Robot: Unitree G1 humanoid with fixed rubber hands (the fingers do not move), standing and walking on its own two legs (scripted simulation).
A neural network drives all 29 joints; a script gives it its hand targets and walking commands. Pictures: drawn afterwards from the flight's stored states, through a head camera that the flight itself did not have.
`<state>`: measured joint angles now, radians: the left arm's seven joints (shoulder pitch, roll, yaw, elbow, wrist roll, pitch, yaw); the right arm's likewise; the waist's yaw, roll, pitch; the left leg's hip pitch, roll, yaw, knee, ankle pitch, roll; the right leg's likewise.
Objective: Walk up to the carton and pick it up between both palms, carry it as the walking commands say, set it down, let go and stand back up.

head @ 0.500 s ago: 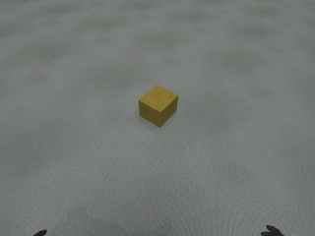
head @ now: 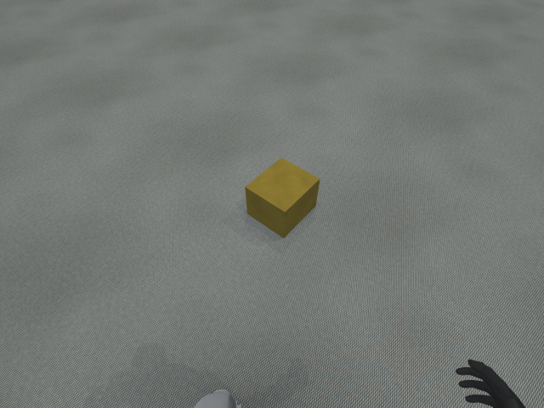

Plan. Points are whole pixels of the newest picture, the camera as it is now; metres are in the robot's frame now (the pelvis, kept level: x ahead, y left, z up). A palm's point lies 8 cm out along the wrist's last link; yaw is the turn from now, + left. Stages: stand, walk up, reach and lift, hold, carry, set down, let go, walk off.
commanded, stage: walk up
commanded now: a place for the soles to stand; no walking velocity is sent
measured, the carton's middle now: (282, 196) +1.10 +0.01 -0.68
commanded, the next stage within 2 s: none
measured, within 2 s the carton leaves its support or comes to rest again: neither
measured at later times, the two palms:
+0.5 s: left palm (100, 279) +0.33 +0.33 -0.06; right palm (492, 349) +0.25 -0.34 -0.10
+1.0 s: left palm (137, 210) +0.51 +0.33 -0.09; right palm (462, 255) +0.42 -0.34 -0.07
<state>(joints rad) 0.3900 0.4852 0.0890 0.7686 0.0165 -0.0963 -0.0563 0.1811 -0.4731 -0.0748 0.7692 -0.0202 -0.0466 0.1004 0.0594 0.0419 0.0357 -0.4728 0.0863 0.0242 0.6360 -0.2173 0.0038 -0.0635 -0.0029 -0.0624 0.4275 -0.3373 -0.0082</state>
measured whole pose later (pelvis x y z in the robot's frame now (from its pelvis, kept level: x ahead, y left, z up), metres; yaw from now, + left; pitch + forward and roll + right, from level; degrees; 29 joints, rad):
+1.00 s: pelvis +0.38 +0.01 -0.01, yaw -3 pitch -1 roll +0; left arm 0.30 0.46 0.07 0.74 0.01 -0.09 -0.06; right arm 0.37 -0.51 -0.08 0.72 -0.01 -0.09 0.05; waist -0.05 -0.01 0.04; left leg -0.26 0.06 0.07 0.62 -0.34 0.01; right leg -0.44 -0.05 -0.05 0.68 -0.31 -0.02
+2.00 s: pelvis +0.60 +0.00 -0.01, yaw -1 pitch -2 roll +0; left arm 0.09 0.43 0.02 0.94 0.00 -0.04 -0.01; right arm 0.15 -0.44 -0.02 0.94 0.00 -0.06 0.00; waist 0.00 -0.01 0.05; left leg -0.25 0.02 -0.01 0.63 -0.35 -0.03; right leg -0.34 -0.06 -0.06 0.64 -0.27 0.00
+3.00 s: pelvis +0.66 +0.22 -0.03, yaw -20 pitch -2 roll +1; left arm 0.38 0.55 0.07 0.73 0.02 -0.09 0.09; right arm 0.26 -0.51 -0.11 0.65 -0.03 0.07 0.06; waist 0.02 0.07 0.09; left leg -0.51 0.08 -0.03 1.03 -0.46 0.02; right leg -0.43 -0.03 0.06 0.81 -0.35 0.00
